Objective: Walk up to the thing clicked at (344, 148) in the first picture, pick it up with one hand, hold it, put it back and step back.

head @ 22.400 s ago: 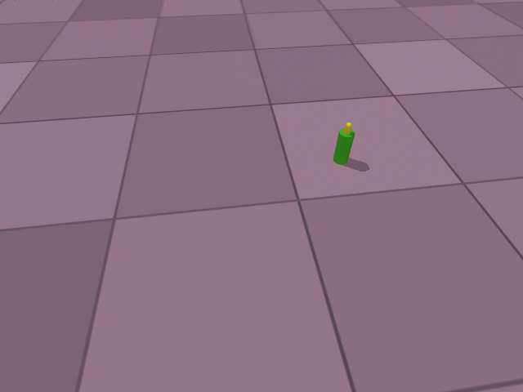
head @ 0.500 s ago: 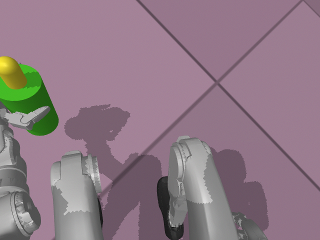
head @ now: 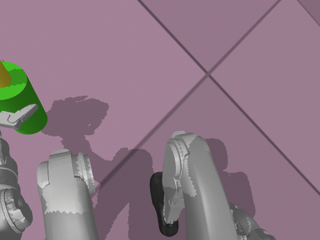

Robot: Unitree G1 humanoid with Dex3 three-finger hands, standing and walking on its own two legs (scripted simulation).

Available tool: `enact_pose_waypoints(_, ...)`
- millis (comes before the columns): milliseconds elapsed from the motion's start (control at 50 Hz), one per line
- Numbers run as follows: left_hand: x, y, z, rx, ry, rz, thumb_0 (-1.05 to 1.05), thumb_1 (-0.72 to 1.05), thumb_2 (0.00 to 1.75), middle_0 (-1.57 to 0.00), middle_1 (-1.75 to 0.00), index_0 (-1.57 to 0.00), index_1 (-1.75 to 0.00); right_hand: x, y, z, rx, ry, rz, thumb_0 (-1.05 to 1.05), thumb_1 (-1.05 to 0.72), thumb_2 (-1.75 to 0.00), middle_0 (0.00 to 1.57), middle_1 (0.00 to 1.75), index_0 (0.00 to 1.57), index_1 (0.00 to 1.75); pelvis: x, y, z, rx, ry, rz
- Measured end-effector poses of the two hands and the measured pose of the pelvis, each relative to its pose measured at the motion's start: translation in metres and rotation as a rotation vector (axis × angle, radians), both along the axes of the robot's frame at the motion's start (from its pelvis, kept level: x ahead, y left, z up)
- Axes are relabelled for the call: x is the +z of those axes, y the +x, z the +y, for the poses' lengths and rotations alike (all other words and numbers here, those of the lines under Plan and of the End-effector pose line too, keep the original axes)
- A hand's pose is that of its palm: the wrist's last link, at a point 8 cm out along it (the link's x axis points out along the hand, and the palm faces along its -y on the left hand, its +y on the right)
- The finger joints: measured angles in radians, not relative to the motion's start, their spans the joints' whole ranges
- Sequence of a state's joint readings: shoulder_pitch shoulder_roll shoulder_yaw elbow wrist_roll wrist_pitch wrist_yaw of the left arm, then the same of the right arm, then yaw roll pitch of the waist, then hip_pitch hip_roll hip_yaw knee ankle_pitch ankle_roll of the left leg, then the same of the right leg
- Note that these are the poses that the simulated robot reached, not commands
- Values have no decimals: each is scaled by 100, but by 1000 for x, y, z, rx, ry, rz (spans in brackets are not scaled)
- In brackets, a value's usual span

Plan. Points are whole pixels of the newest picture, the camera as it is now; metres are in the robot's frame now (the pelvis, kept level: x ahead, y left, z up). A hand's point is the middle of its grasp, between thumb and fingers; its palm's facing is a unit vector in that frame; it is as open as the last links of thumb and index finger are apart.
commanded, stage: lower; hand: left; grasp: from the side
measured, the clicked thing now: (13, 97) +0.45 +0.27 -0.11
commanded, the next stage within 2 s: loosen in 0.76 s
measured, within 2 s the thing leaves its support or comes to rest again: neither
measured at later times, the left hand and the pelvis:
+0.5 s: hand (14, 98) +0.46 +0.28 -0.14, palm faces +0.30 -0.95 -0.01, open 11.7 cm; pelvis -0.01 +0.01 -0.01, yaw -3 degrees
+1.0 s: hand (17, 103) +0.45 +0.27 -0.16, palm faces +0.31 -0.95 -0.01, open 11.6 cm; pelvis -0.02 +0.01 -0.02, yaw -4 degrees
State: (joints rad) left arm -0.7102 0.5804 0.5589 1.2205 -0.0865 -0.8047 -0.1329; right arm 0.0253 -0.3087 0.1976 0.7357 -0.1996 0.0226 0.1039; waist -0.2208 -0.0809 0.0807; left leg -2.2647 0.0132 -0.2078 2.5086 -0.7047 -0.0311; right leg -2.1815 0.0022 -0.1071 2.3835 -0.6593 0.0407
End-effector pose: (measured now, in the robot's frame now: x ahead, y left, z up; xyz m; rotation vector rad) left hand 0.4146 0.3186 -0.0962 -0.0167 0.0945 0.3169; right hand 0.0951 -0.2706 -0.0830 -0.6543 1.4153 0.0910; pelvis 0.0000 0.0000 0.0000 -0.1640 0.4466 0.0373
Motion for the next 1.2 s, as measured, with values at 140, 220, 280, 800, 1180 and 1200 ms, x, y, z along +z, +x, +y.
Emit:
enact_pose_waypoints(140, -25, 1, -3, -47, 22, 20, 2, -57, 107, -64, -99, -62, -96, 2, -1, 2, 39, -26, 15, 0, -94, -91, 20, 30, 20, 30, -7, -2, 2, -11, -16, -31)
enact_pose_waypoints(220, -36, 0, -2, -34, 5, 13, 2, -57, 107, -65, -98, -62, -96, 5, -3, 3, 65, -44, 37, 0, -94, -91, 20, 30, 20, 30, -10, -3, 3, -14, -26, -47)
enact_pose_waypoints(280, -41, 1, -1, -19, -1, 6, 2, -57, 107, -65, -98, -62, -96, 8, -4, 3, 85, -57, 47, 0, -94, -91, 20, 30, 20, 30, -11, -3, 4, -15, -34, -56)
enact_pose_waypoints(800, -64, 3, -1, -16, 8, -15, 2, -57, 107, -65, -98, -62, -95, 21, 1, 8, 230, -110, 40, 0, -93, -90, 21, 30, 20, 30, -20, -12, 9, -37, -80, -148)
enact_pose_waypoints(1180, -55, 10, 3, 32, 4, -92, 0, -52, 62, -69, -72, -67, -69, 25, 2, 15, 273, -122, 25, 0, -93, -90, 21, 30, 21, 30, -23, -17, 12, -48, -96, -182)
enact_pose_waypoints(1200, -53, 13, 3, 26, 8, -102, 0, -53, 57, -67, -68, -65, -66, 26, 2, 16, 272, -124, 25, 0, -93, -90, 21, 30, 21, 30, -23, -17, 12, -48, -98, -182)
